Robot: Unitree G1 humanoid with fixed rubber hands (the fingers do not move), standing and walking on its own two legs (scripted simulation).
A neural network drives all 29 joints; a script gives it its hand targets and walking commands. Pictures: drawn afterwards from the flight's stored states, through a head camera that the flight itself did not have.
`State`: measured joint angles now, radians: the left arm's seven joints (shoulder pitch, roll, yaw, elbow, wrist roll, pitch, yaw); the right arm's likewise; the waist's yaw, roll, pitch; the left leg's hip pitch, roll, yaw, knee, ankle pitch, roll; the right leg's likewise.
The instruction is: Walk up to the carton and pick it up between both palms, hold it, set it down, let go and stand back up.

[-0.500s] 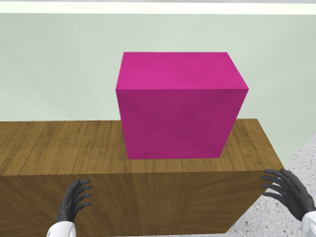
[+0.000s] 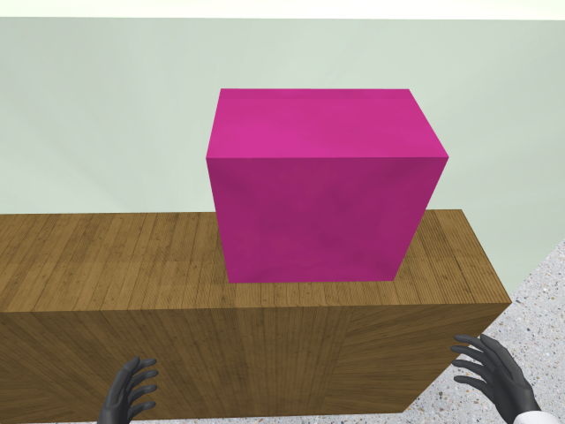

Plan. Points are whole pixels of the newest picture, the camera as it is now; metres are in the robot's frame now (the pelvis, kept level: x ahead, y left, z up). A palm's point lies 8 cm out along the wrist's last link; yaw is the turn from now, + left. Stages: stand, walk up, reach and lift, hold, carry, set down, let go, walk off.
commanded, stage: set down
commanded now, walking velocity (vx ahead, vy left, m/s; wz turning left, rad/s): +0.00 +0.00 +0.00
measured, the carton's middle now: (313, 191) +0.48 -0.03 +0.08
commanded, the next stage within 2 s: let go in 0.90 s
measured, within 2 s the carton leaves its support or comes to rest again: neither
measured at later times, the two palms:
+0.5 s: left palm out of the picture +0.16 +0.24 -0.07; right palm out of the picture +0.15 -0.26 -0.05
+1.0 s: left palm out of the picture +0.16 +0.24 -0.08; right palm out of the picture +0.14 -0.24 -0.06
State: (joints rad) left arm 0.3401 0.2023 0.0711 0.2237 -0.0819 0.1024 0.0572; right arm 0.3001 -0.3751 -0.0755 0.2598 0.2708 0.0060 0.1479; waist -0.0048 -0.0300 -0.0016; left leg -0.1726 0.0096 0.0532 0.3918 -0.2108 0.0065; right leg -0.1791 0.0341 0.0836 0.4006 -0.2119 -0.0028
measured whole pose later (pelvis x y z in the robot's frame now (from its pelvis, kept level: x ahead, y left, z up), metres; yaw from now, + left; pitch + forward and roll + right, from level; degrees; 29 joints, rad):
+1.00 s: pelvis +0.00 +0.00 +0.00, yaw +0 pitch +0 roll +0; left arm 0.19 0.21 0.07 0.55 -0.03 0.09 0.03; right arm 0.28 -0.24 -0.02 0.59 0.07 -0.16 0.06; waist 0.00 -0.03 0.00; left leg -0.17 0.01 0.05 0.39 -0.21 0.01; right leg -0.18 0.03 0.08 0.40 -0.21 0.00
